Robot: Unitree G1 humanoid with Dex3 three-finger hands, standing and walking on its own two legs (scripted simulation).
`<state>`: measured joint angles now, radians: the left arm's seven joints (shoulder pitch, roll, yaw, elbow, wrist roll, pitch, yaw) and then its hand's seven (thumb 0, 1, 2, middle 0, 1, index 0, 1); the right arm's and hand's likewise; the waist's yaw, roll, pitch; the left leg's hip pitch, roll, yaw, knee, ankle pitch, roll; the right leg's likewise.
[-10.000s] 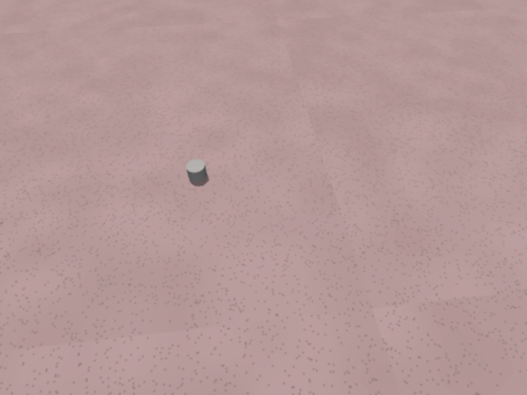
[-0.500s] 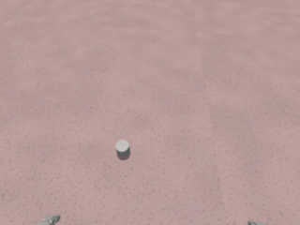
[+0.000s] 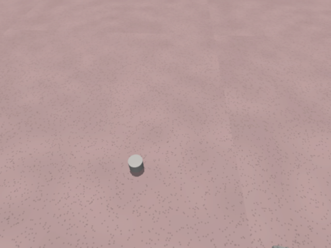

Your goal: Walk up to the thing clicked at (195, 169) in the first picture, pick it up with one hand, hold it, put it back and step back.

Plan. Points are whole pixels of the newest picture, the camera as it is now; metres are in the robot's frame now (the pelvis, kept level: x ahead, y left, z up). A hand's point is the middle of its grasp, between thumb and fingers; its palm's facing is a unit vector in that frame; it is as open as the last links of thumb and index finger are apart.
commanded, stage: stand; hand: left
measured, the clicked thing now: (135, 163) +0.72 +0.24 -0.75
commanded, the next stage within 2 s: walk up in 0.62 s
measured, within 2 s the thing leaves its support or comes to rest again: neither
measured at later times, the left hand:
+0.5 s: hand out of the picture +0.06 +0.25 -0.16, palm faces -0.03 -0.94 -0.35, open 7.4 cm
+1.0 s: hand out of the picture +0.09 +0.33 -0.18, palm faces -0.01 -0.93 -0.37, open 7.4 cm
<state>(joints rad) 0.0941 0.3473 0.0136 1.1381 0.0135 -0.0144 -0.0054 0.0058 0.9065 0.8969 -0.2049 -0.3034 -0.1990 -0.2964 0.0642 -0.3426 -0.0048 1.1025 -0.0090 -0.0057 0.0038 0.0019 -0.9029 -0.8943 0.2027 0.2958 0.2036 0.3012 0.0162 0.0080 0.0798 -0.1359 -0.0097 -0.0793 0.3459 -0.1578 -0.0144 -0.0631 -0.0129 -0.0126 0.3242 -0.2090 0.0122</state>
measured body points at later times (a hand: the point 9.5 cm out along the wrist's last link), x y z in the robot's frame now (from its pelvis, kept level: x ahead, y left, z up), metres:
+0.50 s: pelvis -0.01 -0.01 +0.00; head +0.00 -0.01 +0.45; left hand +0.06 +0.29 -0.13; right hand +0.05 -0.31 -0.14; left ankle +0.02 +0.13 -0.75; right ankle -0.02 -0.13 -0.75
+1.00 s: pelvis +0.07 +0.04 -0.02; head +0.08 +0.06 +0.43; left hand +0.09 +0.38 -0.15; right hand +0.14 -0.29 -0.12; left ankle +0.13 +0.16 -0.75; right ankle +0.02 -0.10 -0.70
